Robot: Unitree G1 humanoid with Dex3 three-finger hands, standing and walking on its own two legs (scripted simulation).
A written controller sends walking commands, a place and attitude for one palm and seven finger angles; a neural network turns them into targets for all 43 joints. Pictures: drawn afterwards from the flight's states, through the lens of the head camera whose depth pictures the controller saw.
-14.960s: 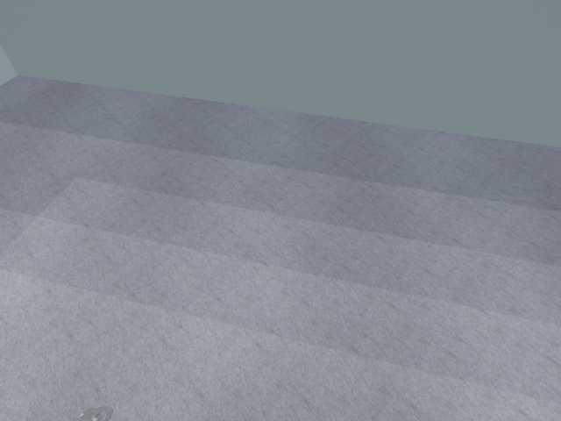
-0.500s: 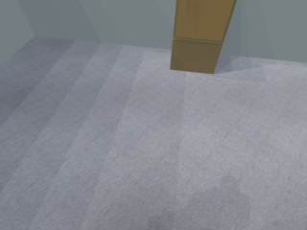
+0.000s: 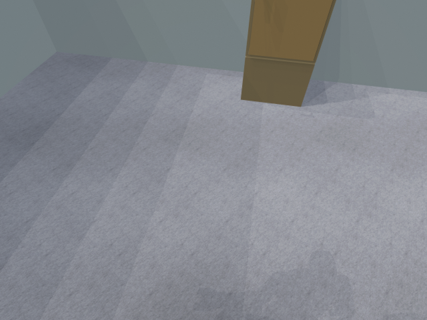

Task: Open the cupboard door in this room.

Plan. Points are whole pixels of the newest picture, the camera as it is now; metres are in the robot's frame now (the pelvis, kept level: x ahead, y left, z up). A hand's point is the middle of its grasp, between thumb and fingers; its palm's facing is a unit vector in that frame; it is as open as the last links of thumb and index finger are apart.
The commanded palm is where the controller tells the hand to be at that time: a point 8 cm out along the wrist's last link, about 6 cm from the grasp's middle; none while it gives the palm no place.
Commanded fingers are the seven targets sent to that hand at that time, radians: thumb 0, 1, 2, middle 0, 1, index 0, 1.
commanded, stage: turn or walk to find it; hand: left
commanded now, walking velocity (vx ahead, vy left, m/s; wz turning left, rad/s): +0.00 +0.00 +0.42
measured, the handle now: out of the picture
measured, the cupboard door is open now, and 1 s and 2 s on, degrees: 0 0 0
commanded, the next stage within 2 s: stand and wait in 0.06 s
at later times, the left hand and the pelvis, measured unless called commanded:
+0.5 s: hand out of the picture +0.00 +0.17 -0.17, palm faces +0.13 -0.96 -0.24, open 7.4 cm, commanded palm none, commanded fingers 0.00 0.90 0.90 -0.20 -0.30 -0.20 -0.30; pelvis +0.00 -0.01 +0.00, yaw +8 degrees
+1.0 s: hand out of the picture -0.04 +0.18 -0.18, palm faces +0.26 -0.94 -0.22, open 7.4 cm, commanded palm none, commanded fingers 0.00 0.90 0.90 -0.20 -0.30 -0.20 -0.30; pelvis -0.01 -0.01 +0.00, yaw +13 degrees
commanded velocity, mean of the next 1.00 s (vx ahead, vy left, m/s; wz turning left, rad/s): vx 0.00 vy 0.00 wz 0.17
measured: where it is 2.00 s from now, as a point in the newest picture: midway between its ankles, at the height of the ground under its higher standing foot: outside the picture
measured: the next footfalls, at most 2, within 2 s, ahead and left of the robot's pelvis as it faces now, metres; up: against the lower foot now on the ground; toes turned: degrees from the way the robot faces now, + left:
right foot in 0.44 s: +0.04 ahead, -0.13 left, +0.00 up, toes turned +3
right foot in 1.52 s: +0.02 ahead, -0.13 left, +0.00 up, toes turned +16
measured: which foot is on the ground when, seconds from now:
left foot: down 0.00-1.00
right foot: down 0.00-0.14, up 0.16-0.42, down 0.44-1.00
